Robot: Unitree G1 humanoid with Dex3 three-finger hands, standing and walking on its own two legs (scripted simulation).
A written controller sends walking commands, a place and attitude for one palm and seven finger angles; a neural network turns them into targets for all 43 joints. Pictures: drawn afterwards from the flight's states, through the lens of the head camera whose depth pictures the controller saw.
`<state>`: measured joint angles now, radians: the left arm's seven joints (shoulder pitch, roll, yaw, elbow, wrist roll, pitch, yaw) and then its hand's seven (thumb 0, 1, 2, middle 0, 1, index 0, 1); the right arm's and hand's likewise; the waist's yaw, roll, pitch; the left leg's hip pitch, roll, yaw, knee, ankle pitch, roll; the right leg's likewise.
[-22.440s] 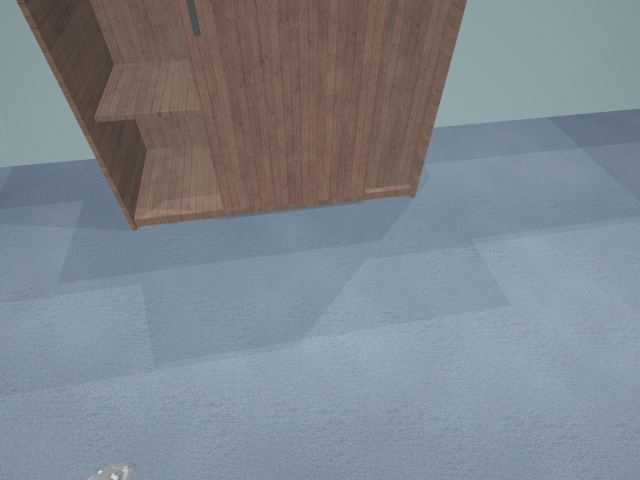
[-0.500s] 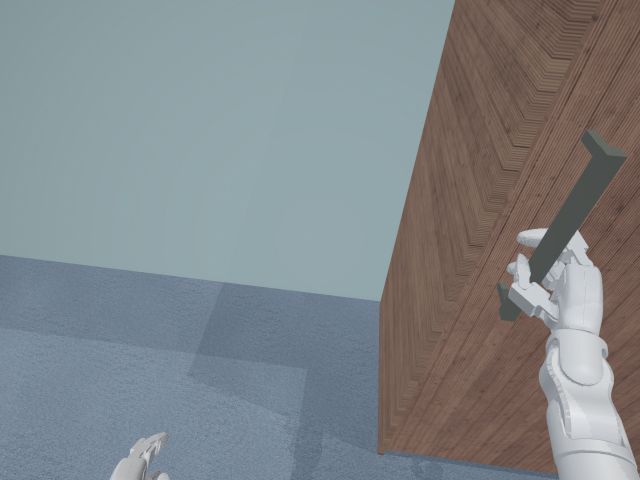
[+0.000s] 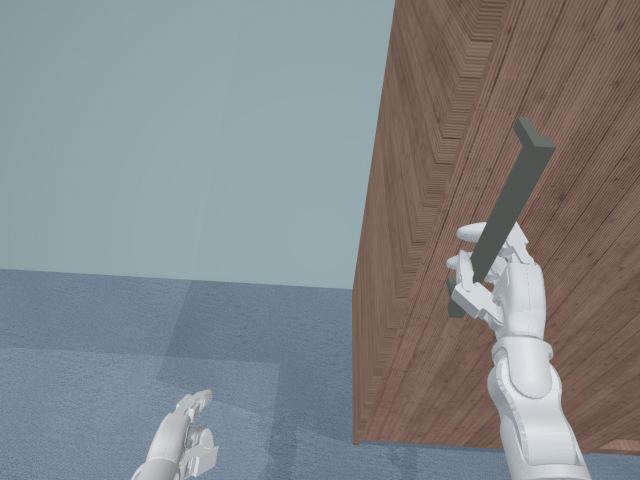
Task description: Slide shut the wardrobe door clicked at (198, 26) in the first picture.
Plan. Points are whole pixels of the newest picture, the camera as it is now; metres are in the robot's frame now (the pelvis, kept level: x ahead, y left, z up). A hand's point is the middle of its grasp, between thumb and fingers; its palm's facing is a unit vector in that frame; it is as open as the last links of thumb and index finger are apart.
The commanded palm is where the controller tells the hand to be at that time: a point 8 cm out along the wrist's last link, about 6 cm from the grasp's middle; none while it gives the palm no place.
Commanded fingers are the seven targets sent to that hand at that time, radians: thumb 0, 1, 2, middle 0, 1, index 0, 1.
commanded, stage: stop walking and hold the door there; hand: right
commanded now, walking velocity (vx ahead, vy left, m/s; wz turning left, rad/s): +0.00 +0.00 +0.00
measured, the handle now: (484, 233) +0.35 -0.18 +0.16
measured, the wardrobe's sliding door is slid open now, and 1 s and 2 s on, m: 0.00 0.00 0.00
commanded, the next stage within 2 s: loosen the grip on the handle in 0.06 s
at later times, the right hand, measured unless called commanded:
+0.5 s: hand (467, 287) +0.30 -0.16 +0.12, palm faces +0.31 +0.94 -0.14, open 11.6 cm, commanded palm +0.26 -0.21 +0.13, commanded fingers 0.00 0.55 -0.20 0.34 1.27 0.34 1.27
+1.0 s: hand (467, 290) +0.30 -0.16 +0.12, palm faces +0.27 +0.95 -0.14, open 14.7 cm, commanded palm +0.26 -0.22 +0.12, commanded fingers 0.00 0.55 -0.20 0.25 1.15 0.25 1.15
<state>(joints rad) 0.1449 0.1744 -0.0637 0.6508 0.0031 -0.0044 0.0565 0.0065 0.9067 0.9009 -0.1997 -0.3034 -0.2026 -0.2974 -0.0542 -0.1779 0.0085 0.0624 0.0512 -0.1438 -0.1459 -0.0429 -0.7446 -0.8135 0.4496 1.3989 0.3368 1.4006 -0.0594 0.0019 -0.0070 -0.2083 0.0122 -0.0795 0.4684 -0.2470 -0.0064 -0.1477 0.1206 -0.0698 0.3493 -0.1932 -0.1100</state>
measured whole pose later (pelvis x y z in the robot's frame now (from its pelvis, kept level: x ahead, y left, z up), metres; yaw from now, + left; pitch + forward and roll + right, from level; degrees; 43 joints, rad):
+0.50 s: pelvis -0.01 +0.08 -0.01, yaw -3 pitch +1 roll +0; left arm 0.21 0.27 0.00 0.68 -0.01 -0.06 0.01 0.01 0.91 0.90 -0.20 -0.30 -0.20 -0.30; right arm -0.09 -0.32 -0.24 0.11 0.14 -0.08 -0.02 -0.01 0.15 -0.40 0.45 1.38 0.34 1.34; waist 0.02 0.00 -0.04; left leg -0.30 -0.10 0.01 0.59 -0.30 0.08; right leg -0.33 0.02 0.02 0.60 -0.29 -0.01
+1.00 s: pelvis +0.00 +0.06 -0.02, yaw -4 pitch +3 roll +0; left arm 0.19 0.22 -0.01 0.67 -0.02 -0.08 0.02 0.01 0.91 0.90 -0.20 -0.30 -0.20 -0.30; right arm -0.09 -0.28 -0.19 0.08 0.14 -0.08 -0.01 -0.01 0.55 -0.20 0.28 1.18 0.26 1.16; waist -0.02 -0.02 -0.06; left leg -0.37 -0.07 0.02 0.67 -0.36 0.07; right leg -0.39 0.05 0.02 0.68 -0.34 -0.03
